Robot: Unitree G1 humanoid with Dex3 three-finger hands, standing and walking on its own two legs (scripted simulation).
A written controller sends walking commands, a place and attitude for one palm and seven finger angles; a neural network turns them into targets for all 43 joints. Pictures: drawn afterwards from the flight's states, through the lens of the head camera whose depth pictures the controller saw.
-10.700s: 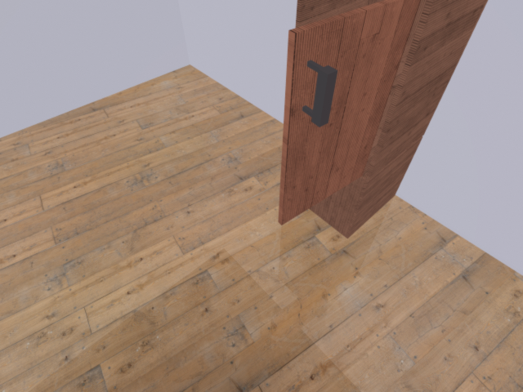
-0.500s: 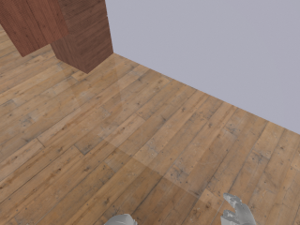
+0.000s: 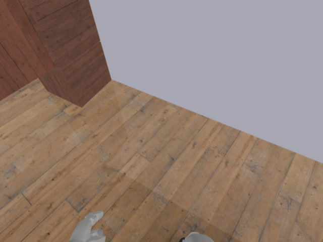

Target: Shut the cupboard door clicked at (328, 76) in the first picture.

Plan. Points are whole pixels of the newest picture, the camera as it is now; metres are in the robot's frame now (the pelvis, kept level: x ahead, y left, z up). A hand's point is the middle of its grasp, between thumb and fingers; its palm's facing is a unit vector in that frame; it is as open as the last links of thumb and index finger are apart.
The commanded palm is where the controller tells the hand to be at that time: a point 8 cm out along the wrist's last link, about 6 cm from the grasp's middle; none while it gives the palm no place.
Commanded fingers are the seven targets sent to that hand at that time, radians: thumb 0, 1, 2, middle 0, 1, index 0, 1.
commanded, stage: walk to a spot facing it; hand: left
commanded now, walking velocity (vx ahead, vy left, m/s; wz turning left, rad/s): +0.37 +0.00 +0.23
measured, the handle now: out of the picture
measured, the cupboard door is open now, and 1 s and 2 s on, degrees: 84 84 84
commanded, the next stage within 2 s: turn to face it in 0.94 s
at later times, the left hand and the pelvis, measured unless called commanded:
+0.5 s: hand out of the picture +0.10 +0.15 -0.16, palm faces +0.26 -0.96 -0.12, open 7.3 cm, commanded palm none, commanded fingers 0.00 0.90 0.90 -0.20 -0.30 -0.20 -0.30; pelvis +0.24 +0.03 +0.00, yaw +10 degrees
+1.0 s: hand (89, 121) +0.57 +0.28 -0.14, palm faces +0.09 -0.97 -0.21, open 7.3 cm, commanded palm none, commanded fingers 0.00 0.90 0.90 -0.20 -0.30 -0.20 -0.30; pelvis +0.47 +0.08 +0.01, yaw +8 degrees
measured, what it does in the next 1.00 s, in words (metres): walks ahead: left foot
